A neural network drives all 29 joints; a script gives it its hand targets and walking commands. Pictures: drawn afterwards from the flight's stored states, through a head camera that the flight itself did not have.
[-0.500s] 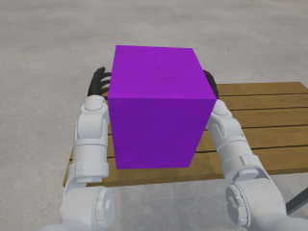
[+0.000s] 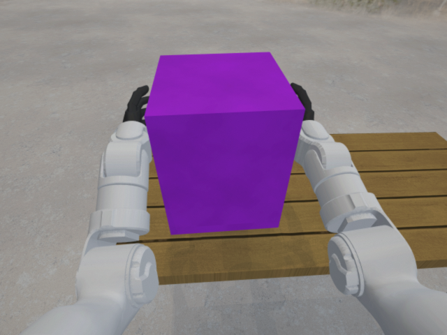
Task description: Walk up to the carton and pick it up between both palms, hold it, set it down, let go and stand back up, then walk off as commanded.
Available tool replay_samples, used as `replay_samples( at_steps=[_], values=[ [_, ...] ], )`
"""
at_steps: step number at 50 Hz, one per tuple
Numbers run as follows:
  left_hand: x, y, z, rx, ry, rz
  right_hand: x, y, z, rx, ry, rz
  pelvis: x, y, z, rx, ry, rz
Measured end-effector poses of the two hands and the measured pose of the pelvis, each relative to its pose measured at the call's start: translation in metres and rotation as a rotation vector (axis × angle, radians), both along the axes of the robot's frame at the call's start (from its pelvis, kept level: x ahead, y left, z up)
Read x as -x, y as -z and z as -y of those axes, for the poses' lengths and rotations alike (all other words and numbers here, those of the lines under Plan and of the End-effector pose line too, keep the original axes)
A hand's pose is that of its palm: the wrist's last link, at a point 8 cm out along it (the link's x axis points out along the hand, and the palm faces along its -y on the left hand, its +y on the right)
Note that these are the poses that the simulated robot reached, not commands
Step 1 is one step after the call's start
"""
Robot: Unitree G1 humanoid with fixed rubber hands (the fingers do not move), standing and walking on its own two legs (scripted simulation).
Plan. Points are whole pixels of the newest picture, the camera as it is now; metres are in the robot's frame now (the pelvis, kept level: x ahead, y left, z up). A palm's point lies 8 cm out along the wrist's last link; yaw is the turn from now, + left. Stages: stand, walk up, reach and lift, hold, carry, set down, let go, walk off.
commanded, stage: reach and lift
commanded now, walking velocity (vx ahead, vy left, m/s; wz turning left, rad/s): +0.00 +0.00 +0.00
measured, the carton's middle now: (220, 143) +0.39 -0.01 +0.19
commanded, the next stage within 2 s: hold in 0.54 s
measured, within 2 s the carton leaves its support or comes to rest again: neither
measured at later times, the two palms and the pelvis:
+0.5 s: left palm (122, 134) +0.37 +0.15 +0.22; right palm (295, 118) +0.38 -0.14 +0.24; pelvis +0.00 +0.00 +0.00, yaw +0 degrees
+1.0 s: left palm (124, 122) +0.36 +0.14 +0.25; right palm (307, 107) +0.36 -0.15 +0.27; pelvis -0.02 +0.00 +0.00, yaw -1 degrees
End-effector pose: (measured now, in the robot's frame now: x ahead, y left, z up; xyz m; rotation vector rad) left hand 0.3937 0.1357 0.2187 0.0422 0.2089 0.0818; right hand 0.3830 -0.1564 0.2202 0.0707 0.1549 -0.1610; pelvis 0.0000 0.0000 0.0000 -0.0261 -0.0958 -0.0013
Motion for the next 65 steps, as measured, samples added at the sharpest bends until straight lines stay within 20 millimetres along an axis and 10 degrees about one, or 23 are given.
replay_samples(
  at_steps=[40, 65],
  values=[
    [0.031, -0.022, -0.006, 0.031, -0.024, 0.004, 0.023, -0.036, -0.007, -0.007, -0.021, -0.005, 0.015, 0.002, -0.002, -0.003, 0.021, -0.042],
    [0.02, -0.034, -0.017, 0.054, -0.051, -0.005, 0.004, -0.056, -0.018, 0.028, -0.049, -0.022, 0.002, 0.002, 0.003, 0.005, 0.0, -0.065]
  ],
)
